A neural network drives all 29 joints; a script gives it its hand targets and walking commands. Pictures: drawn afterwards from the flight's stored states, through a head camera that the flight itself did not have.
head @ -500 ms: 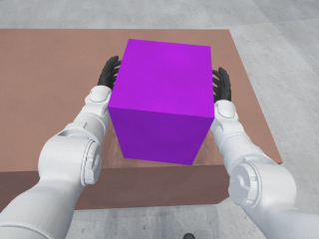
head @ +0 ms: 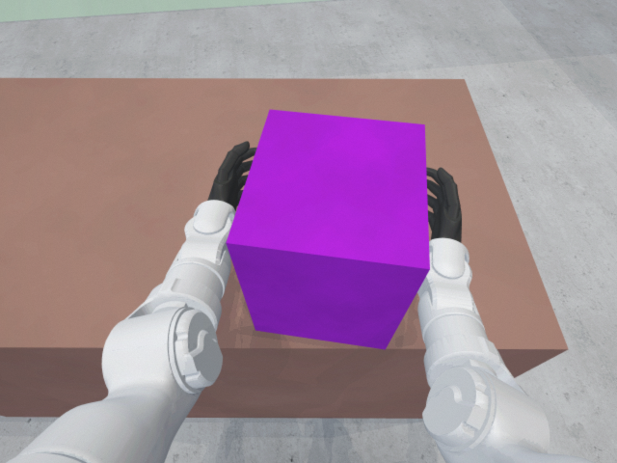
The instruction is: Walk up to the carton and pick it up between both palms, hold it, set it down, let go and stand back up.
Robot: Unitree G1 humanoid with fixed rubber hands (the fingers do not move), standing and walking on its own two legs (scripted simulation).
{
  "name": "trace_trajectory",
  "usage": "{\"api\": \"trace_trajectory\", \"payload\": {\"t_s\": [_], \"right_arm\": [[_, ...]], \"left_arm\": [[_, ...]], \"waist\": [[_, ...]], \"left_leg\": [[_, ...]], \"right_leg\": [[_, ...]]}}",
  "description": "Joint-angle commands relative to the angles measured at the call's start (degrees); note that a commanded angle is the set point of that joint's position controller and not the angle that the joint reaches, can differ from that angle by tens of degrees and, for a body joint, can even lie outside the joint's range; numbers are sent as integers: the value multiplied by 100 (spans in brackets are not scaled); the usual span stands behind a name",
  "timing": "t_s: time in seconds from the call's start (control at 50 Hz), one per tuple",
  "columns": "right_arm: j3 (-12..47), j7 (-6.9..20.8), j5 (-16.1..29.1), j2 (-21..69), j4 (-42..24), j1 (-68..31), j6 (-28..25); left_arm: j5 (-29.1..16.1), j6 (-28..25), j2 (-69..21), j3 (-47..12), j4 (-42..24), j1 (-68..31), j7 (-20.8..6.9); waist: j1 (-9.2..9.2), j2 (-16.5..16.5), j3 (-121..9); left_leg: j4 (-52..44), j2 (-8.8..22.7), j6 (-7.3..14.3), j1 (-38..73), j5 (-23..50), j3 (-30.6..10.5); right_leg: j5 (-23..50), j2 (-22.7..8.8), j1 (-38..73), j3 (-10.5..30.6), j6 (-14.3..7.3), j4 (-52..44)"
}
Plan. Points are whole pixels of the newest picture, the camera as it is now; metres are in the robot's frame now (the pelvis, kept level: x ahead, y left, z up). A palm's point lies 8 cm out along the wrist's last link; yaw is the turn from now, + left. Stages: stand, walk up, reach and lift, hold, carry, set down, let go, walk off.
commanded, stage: reach and lift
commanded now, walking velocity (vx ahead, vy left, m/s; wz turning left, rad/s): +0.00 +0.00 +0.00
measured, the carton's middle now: (331, 238) +0.40 -0.02 +0.03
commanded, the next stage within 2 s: none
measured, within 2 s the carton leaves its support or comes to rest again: leaves its support in 0.90 s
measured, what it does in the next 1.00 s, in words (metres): stands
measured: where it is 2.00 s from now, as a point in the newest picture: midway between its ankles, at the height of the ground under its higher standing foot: outside the picture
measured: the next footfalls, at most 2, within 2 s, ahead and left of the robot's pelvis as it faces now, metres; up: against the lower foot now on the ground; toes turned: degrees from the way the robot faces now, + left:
none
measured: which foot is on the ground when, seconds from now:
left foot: down 0.00-1.00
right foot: down 0.00-1.00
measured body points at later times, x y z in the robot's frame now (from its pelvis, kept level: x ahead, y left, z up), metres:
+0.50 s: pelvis +0.00 +0.00 +0.00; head +0.06 +0.01 +0.45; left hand +0.46 +0.13 +0.07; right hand +0.40 -0.17 +0.06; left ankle -0.05 +0.11 -0.75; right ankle -0.01 -0.16 -0.75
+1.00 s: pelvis -0.02 -0.01 +0.00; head +0.04 +0.01 +0.45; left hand +0.44 +0.13 +0.08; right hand +0.39 -0.17 +0.07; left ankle -0.05 +0.11 -0.75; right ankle -0.01 -0.16 -0.75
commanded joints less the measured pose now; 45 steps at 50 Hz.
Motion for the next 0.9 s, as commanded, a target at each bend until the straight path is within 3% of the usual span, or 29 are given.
{"api": "trace_trajectory", "payload": {"t_s": [0.0,0.06,0.08,0.12,0.16,0.18,0.2,0.26,0.3,0.32,0.34,0.36,0.4,0.42,0.44,0.5,0.54,0.58,0.6,0.62,0.64,0.66,0.68,0.7,0.76,0.78,0.8,0.86,0.88], "right_arm": [[1847,844,-305,2560,88,-2756,-390],[1889,830,-196,2615,180,-2726,-378],[1938,820,-208,2562,27,-2802,-411],[1705,765,-335,2487,268,-2683,-323],[2053,761,-178,2636,-64,-2768,-384],[2118,751,-189,2623,-269,-2707,-369],[1939,743,-240,2652,-10,-2766,-329],[1846,773,-296,2569,-118,-2838,-462],[2032,805,-224,2593,-183,-2764,-507],[1958,759,-225,2506,-102,-2782,-478],[1906,791,-243,2462,-111,-2824,-452],[1739,791,-283,2336,-145,-2990,-490],[1616,787,-349,2378,175,-2722,-431],[1789,797,-274,2436,68,-2723,-447],[1700,759,-304,2538,156,-2686,-460],[1842,767,-214,2538,206,-2815,-490],[1860,737,-188,2489,30,-2799,-587],[1996,782,-142,2470,195,-2840,-621],[1948,752,-187,2499,72,-3005,-732],[1966,749,-272,2466,66,-3083,-757],[1935,701,-264,2488,91,-3261,-859],[2198,708,-175,2543,-74,-3345,-1000],[1958,668,-275,2447,207,-3298,-1041],[2079,659,-216,2509,197,-3198,-1168],[2197,641,-100,2495,313,-3501,-1454],[2279,619,-147,2568,133,-3562,-1508],[2346,600,-171,2628,358,-3469,-1467],[2049,548,-271,2329,740,-3621,-1718],[2021,559,-305,2273,798,-3481,-1818]], "left_arm": [[302,-207,-3117,-1146,-440,-2520,-696],[405,-35,-3006,-985,-372,-2333,-670],[335,-11,-3097,-1087,-524,-2357,-686],[420,77,-3043,-914,-422,-2287,-758],[348,37,-2986,-948,-528,-2331,-788],[352,7,-2868,-915,-475,-2323,-775],[417,-2,-2893,-966,-679,-2467,-769],[326,47,-3228,-1139,-815,-2486,-697],[399,92,-3226,-1055,-621,-2214,-678],[324,53,-3118,-1058,-727,-2288,-662],[401,54,-3134,-984,-584,-2304,-654],[314,63,-3187,-1096,-668,-2438,-653],[396,119,-3254,-1063,-796,-2451,-641],[412,137,-3161,-946,-710,-2381,-660],[381,116,-3268,-1007,-679,-2306,-656],[479,77,-3170,-962,-798,-2455,-642],[331,29,-3279,-1253,-873,-2284,-601],[388,-22,-3203,-1216,-737,-2409,-563],[282,-70,-3334,-1315,-862,-2468,-554],[339,-136,-3324,-1229,-889,-2626,-546],[247,-255,-3266,-1381,-878,-2816,-549],[248,-321,-3445,-1418,-913,-2684,-509],[216,-380,-3383,-1490,-744,-2866,-522],[194,-449,-3404,-1529,-856,-2750,-517],[190,-676,-3346,-1640,-873,-3070,-430],[164,-791,-3316,-1603,-824,-2973,-454],[232,-808,-3274,-1497,-734,-2947,-478],[134,-1015,-3454,-1796,-915,-3389,-434],[140,-1057,-3474,-1819,-970,-3241,-406]], "waist": [[-207,392,-3329],[-142,384,-2747],[-95,347,-2964],[-264,164,-2629],[-93,-27,-3049],[-159,30,-3033],[-242,176,-3069],[-282,295,-3210],[-88,175,-3184],[-227,158,-3218],[-194,192,-2959],[-308,206,-3019],[-363,411,-2842],[-234,281,-2924],[-347,278,-2959],[-189,306,-2880],[-324,304,-3359],[-173,452,-3180],[-237,311,-3271],[-169,240,-3533],[-286,174,-3733],[-60,237,-3883],[-288,216,-3734],[-287,316,-3840],[-182,444,-3912],[-133,58,-3926],[-22,129,-3808],[-347,342,-4029],[-357,428,-3981]], "left_leg": [[-13,-142,-616,147,3851,681],[11,-143,-638,364,4111,714],[-30,-178,-615,232,3782,755],[-128,-174,-563,131,3692,735],[-229,-254,-416,-149,3213,799],[-303,-288,-368,-441,2896,821],[-397,-297,-366,-448,2674,843],[-203,-171,-516,106,3559,738],[-224,-117,-507,294,3681,718],[-210,-117,-467,211,3666,713],[-241,-120,-492,167,3536,738],[-281,-76,-529,326,3535,676],[-210,-95,-557,366,3552,713],[-210,-110,-512,454,3563,767],[-136,-132,-518,314,3597,755],[-241,-180,-492,129,3386,773],[-145,-106,-510,426,3724,720],[-104,-89,-550,455,3964,713],[-74,-101,-575,317,3998,657],[-124,-121,-555,240,3842,750],[-123,-89,-526,435,3874,677],[-17,-62,-581,491,4315,654],[-15,-70,-620,474,4309,639],[41,-102,-666,461,4450,680],[-35,-137,-625,398,4208,714],[-101,-167,-548,194,3883,704],[-180,-191,-548,67,3840,740],[-105,-83,-648,419,4183,584],[-58,-47,-687,638,4348,577]], "right_leg": [[3052,506,2492,-312,-140,883],[2761,555,2375,-365,-172,772],[2758,522,2491,-296,-186,715],[2626,514,2587,-334,-139,681],[3197,434,2967,-158,-115,713],[3187,370,3113,-97,-103,737],[3108,330,3232,-114,-117,757],[2888,504,2612,-333,-162,716],[2758,549,2538,-329,-202,653],[2801,517,2685,-314,-171,668],[2456,544,2484,-335,-219,584],[2170,587,2235,-436,-215,522],[2097,543,2127,-394,-250,481],[2205,562,2100,-349,-253,460],[2456,543,2140,-295,-252,509],[2442,490,2507,-301,-217,553],[2666,557,2144,-371,-240,540],[2544,533,2221,-344,-282,513],[2816,547,2358,-335,-280,606],[2713,507,2374,-364,-256,580],[2730,518,2358,-379,-234,584],[2970,557,2352,-366,-267,643],[3022,552,2305,-391,-249,613],[3350,544,2340,-399,-257,643],[3298,473,2377,-369,-254,629],[3450,476,2644,-320,-236,622],[3518,437,2785,-300,-236,646],[3203,495,2278,-413,-301,568],[3088,550,2070,-439,-318,479]]}}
